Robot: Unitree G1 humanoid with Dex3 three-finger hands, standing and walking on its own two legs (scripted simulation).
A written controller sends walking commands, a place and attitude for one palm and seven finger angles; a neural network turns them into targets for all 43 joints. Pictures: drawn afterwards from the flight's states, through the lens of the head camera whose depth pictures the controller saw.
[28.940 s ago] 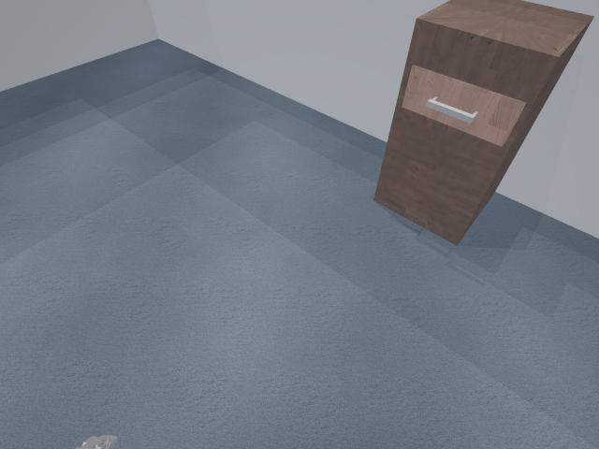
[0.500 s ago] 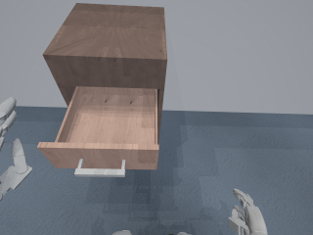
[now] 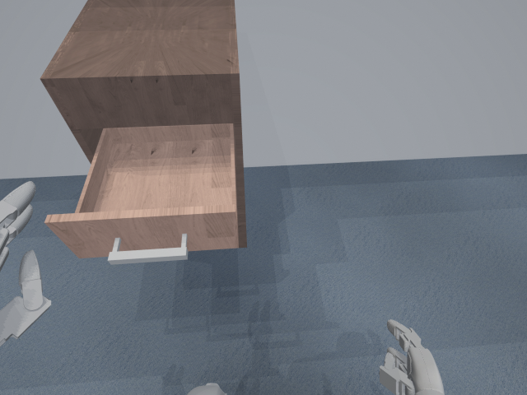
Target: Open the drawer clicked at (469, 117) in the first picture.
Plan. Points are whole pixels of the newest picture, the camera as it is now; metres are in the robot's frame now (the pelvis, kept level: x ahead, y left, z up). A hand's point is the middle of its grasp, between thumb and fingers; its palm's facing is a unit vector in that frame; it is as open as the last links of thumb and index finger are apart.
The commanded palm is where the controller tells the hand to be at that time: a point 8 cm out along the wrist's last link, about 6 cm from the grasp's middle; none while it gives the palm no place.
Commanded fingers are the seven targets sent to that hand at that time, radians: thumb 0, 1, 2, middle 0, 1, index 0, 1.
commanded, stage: stop stepping back and stand still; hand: left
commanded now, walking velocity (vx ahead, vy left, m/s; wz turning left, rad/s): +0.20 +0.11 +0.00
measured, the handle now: (150, 247) +0.43 +0.26 -0.17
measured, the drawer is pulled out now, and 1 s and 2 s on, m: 0.28 0.28 0.28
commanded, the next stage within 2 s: let the arm hang, fingers relaxed in 0.58 s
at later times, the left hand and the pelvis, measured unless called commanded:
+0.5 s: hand out of the picture +0.13 +0.25 +0.16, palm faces +0.43 -0.80 -0.42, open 7.4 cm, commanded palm +0.08 +0.29 +0.18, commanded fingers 0.00 0.90 0.90 -0.20 -0.30 -0.20 -0.30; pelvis -0.04 +0.00 +0.00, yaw +2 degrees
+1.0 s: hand out of the picture +0.03 +0.20 -0.18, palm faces +0.08 -0.98 -0.17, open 7.0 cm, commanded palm none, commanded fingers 0.00 0.90 0.90 -0.20 -0.30 -0.20 -0.30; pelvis -0.03 +0.02 +0.00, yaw +2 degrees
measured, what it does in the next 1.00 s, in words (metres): steps on the spot: left foot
